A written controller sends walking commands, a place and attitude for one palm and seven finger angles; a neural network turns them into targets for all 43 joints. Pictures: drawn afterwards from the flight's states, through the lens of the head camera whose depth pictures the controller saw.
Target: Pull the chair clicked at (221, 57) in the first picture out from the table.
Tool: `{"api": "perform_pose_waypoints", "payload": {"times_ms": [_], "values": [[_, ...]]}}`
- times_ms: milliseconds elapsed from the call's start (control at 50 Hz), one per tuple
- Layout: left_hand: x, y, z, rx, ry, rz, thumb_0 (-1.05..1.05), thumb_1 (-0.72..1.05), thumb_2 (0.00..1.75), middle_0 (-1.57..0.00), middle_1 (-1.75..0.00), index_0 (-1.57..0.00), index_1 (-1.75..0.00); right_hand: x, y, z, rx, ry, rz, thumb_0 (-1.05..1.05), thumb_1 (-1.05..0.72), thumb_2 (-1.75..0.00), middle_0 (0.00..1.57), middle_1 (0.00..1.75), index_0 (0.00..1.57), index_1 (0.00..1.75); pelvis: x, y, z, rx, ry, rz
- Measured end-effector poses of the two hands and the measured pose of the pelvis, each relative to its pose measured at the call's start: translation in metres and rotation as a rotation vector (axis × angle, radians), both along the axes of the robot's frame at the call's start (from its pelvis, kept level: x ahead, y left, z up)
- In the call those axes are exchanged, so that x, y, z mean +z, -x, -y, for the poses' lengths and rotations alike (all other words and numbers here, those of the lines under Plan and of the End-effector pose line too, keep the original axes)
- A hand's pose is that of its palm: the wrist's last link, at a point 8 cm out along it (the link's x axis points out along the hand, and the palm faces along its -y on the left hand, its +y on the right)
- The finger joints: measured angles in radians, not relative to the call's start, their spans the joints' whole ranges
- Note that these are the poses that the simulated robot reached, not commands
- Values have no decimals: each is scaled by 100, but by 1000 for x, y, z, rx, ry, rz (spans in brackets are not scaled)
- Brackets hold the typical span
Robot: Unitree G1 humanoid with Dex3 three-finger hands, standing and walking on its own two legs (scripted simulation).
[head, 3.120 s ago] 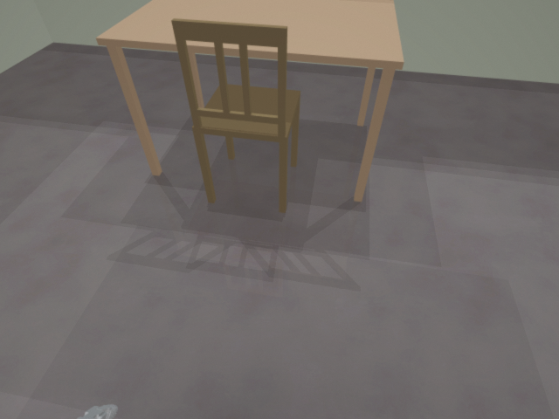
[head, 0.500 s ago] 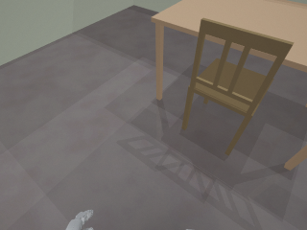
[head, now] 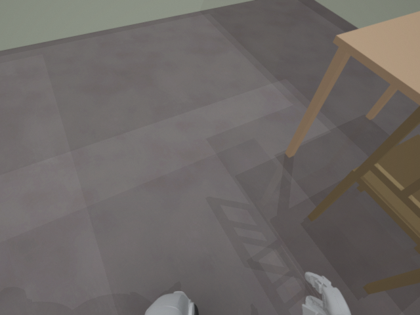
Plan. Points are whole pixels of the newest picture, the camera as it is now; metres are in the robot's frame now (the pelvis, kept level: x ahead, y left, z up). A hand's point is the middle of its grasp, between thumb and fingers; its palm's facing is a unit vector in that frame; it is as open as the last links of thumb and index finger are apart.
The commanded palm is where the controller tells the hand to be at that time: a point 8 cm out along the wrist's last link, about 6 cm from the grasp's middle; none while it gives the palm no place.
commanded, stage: turn to face it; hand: left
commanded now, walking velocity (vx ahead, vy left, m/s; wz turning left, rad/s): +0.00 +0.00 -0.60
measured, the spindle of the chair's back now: out of the picture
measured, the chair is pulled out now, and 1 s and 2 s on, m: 0.00 0.00 0.00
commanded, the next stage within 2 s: take the last steps up to it in 1.58 s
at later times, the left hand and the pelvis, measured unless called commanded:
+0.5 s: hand (149, 288) +0.17 +0.15 -0.15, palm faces -0.17 -0.96 -0.22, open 7.4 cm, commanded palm none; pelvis +0.07 -0.03 +0.01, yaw -14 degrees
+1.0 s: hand (163, 257) +0.24 +0.13 -0.15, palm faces -0.40 -0.89 -0.23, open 7.4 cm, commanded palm none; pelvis +0.08 -0.02 +0.02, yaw -30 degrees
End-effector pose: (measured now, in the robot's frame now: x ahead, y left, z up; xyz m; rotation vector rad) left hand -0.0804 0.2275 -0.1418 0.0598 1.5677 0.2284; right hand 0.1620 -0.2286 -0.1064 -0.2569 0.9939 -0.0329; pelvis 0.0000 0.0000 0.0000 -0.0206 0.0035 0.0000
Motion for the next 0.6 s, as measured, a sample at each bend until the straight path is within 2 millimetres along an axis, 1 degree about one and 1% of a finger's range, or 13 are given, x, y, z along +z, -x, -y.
{"api": "perform_pose_waypoints", "payload": {"times_ms": [60,140,180,220,280,360,480,560,600], "values": [[3,-50,-15,-10,-31,92,1,90,90,-20,-30,-20,-30,6,-3,-8,-10,12,-24,0,-91,-90,20,30,20,30,9,-16,-4,5,-1,11],[12,-118,-24,-52,-47,223,0,91,90,-20,-30,-20,-30,13,9,-15,-57,14,-70,0,-90,-90,20,30,20,30,21,-33,-8,-1,2,27],[16,-145,-23,-75,-45,264,0,91,90,-20,-30,-20,-30,16,14,-12,-115,16,-67,-1,-92,-90,20,30,21,30,24,-42,-9,-14,1,33],[18,-166,-21,-96,-38,287,0,91,90,-20,-30,-20,-30,17,19,-6,-150,22,-74,-1,-93,-90,20,30,21,30,25,-50,-9,-33,-2,38],[19,-190,-14,-124,-26,298,0,91,90,-20,-30,-20,-30,14,32,2,-201,21,-103,-1,-93,-90,20,30,21,30,25,-59,-6,-69,-9,41],[19,-213,-2,-181,-15,282,0,91,90,-20,-30,-20,-30,4,56,11,-277,6,-156,0,-92,-90,20,30,20,30,23,-67,1,-125,-20,38],[23,-247,24,-315,-23,262,0,91,90,-20,-30,-20,-30,-16,106,28,-417,-38,-256,0,-91,-90,20,30,20,30,17,-72,21,-220,-27,31],[23,-273,45,-403,-49,303,0,90,90,-20,-30,-20,-30,-34,143,45,-505,-70,-328,0,-90,-90,20,30,20,30,7,-73,40,-275,-23,25],[28,-280,53,-421,-59,329,0,90,90,-20,-30,-20,-30,-34,154,53,-530,-68,-363,1,-90,-90,20,30,20,30,8,-72,46,-287,-20,26]]}}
